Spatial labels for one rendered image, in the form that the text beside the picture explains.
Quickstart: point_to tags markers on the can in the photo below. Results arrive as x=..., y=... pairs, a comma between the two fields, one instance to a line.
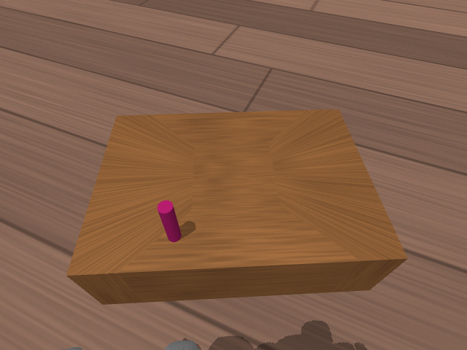
x=169, y=220

